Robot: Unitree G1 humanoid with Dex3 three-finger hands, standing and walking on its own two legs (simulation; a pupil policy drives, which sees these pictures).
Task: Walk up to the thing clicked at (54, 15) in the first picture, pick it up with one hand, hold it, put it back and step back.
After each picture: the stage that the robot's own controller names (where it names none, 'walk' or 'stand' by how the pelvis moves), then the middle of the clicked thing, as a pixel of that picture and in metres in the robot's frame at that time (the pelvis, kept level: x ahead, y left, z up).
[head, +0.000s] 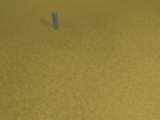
stand; (55, 20) +1.90 +0.43 -0.66
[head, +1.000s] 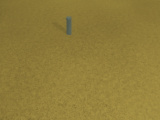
walk; (69, 26) +1.80 +0.19 -0.64
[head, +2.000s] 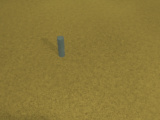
walk; (61, 47) +1.24 +0.23 -0.64
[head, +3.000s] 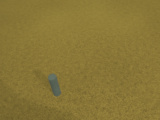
walk; (54, 85) +0.78 +0.29 -0.63
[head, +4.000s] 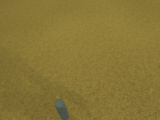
walk; (62, 110) +0.54 +0.26 -0.64
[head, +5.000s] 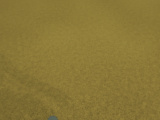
stand; out of the picture +0.45 +0.23 -0.65
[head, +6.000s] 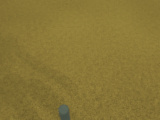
stand; (64, 116) +0.47 +0.16 -0.64
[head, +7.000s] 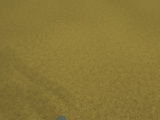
stand; out of the picture +0.45 +0.17 -0.66
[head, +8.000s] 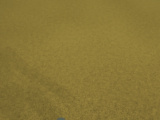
stand; out of the picture +0.44 +0.17 -0.66
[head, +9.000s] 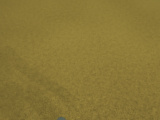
stand; out of the picture +0.44 +0.17 -0.66
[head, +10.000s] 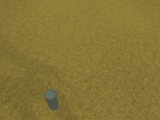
go down; (52, 100) +0.48 +0.18 -0.57
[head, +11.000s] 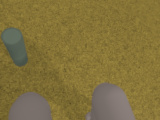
go down; (17, 50) +0.52 +0.22 -0.25
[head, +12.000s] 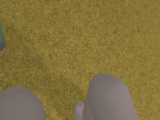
close in; out of the picture +0.52 +0.24 -0.20
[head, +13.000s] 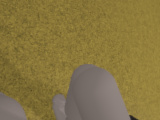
close; out of the picture +0.51 +0.28 -0.17
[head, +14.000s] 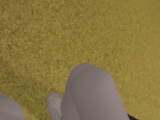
lift; out of the picture +0.49 +0.28 -0.18
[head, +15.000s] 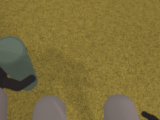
lift; (20, 69) +0.37 +0.21 -0.03
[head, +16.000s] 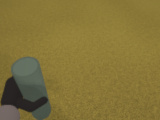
hold; (35, 92) +0.31 +0.18 +0.07
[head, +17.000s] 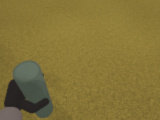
hold; (37, 93) +0.32 +0.17 +0.03
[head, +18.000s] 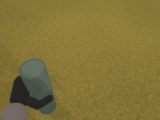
crouch; (41, 90) +0.33 +0.16 +0.02
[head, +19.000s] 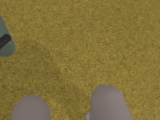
crouch; out of the picture +0.51 +0.22 -0.05
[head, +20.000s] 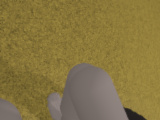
lower; out of the picture +0.49 +0.29 -0.18
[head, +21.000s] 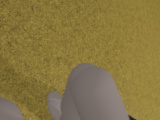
lower; out of the picture +0.50 +0.29 -0.18
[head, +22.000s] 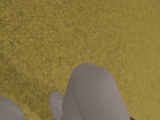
lower; out of the picture +0.49 +0.29 -0.18
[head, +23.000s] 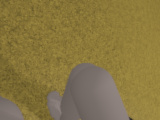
lower; out of the picture +0.49 +0.29 -0.18
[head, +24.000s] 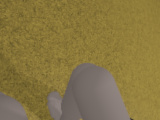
loosen; out of the picture +0.49 +0.27 -0.18
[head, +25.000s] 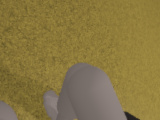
rise; out of the picture +0.49 +0.27 -0.19
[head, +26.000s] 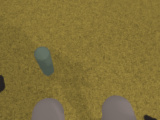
walk; (45, 63) +0.51 +0.18 -0.35
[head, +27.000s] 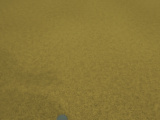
stand; out of the picture +0.44 +0.14 -0.59
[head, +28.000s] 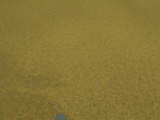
stand; out of the picture +0.45 +0.16 -0.60
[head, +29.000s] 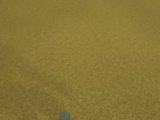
stand; out of the picture +0.45 +0.14 -0.63
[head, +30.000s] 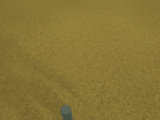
walk; (67, 116) +0.47 +0.14 -0.65
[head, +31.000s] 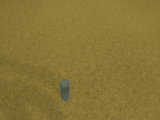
walk; (64, 90) +0.61 +0.13 -0.64
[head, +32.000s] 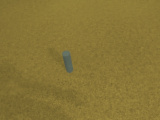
walk; (68, 62) +0.92 +0.24 -0.63
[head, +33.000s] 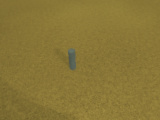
stand; (72, 59) +1.14 +0.16 -0.64
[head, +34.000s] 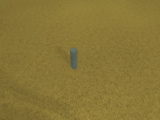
stand; (74, 58) +1.11 +0.14 -0.66
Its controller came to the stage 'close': yes
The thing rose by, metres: 0.69
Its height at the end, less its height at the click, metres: +0.00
